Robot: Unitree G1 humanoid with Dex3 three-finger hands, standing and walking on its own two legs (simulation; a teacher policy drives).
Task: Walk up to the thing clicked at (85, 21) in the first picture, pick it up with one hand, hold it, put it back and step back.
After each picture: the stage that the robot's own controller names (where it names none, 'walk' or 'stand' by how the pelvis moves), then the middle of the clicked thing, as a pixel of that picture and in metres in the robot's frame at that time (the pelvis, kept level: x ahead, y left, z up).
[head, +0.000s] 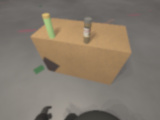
stand; (87, 31) +0.80 +0.10 +0.08
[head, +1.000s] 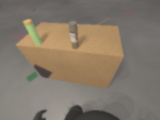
walk; (74, 36) +0.68 +0.23 +0.09
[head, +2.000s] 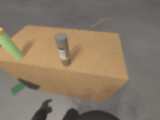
stand; (64, 52) +0.43 +0.22 +0.11
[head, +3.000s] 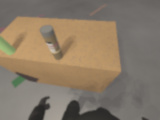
stand; (53, 45) +0.45 +0.28 +0.11
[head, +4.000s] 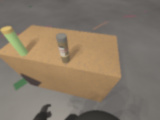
stand; (64, 50) +0.48 +0.25 +0.08
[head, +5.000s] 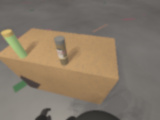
stand; (62, 52) +0.48 +0.27 +0.08
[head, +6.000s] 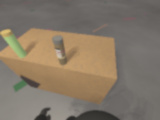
stand; (60, 51) +0.48 +0.28 +0.08
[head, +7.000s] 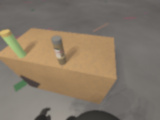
stand; (59, 52) +0.48 +0.28 +0.08
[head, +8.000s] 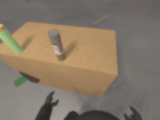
rise first; (58, 47) +0.48 +0.29 +0.09
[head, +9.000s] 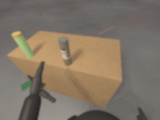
rise first; (65, 52) +0.48 +0.27 +0.08
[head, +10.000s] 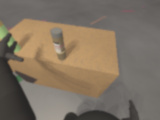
go down; (59, 46) +0.50 +0.25 +0.09
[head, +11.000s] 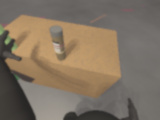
go down; (59, 45) +0.48 +0.24 +0.11
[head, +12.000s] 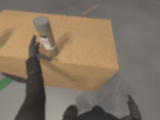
close in; (48, 40) +0.47 +0.27 +0.14
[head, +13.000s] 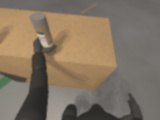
lift; (45, 38) +0.49 +0.27 +0.15
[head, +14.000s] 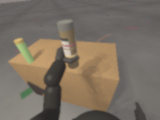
lift; (70, 47) +0.33 +0.14 +0.30
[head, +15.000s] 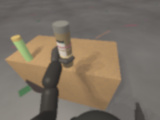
hold; (65, 47) +0.33 +0.18 +0.27
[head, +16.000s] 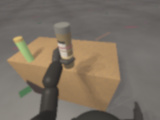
hold; (66, 48) +0.33 +0.17 +0.27
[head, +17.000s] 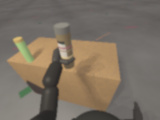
hold; (66, 49) +0.33 +0.17 +0.27
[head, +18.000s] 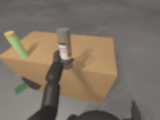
crouch; (65, 50) +0.39 +0.19 +0.20
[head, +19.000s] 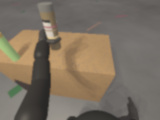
lower; (51, 29) +0.48 +0.24 +0.28
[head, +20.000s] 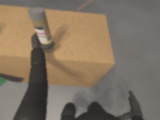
lower; (44, 34) +0.51 +0.26 +0.15
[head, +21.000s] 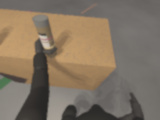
lower; (47, 39) +0.48 +0.26 +0.14
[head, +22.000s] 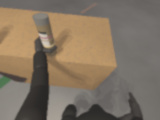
lower; (47, 38) +0.49 +0.26 +0.14
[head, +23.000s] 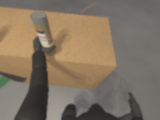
lower; (45, 37) +0.49 +0.27 +0.14
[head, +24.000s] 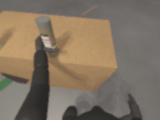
open; (49, 40) +0.48 +0.26 +0.14
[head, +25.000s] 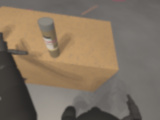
sink last; (51, 41) +0.47 +0.25 +0.13
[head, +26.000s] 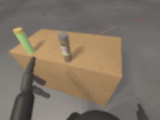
sink last; (66, 49) +0.50 +0.27 +0.11
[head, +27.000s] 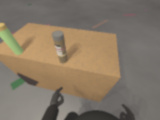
stand; (61, 49) +0.47 +0.26 +0.11
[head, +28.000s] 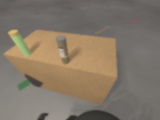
stand; (63, 51) +0.50 +0.27 +0.08
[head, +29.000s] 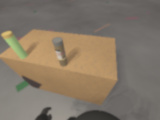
stand; (61, 53) +0.47 +0.27 +0.08
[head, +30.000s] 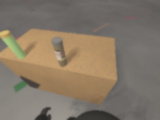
stand; (60, 53) +0.46 +0.27 +0.08
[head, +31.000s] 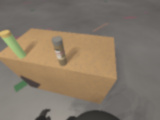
stand; (60, 52) +0.47 +0.28 +0.08
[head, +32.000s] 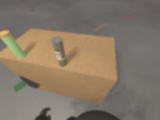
stand; (60, 53) +0.46 +0.27 +0.08
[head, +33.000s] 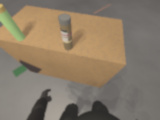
walk; (66, 35) +0.54 +0.22 +0.10
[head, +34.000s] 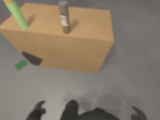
walk; (65, 19) +0.74 +0.32 +0.10
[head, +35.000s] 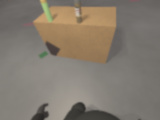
stand; (78, 11) +1.09 +0.29 +0.10
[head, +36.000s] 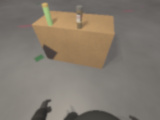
stand; (79, 18) +1.07 +0.25 +0.09
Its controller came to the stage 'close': yes
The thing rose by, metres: 0.23
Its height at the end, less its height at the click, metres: +0.00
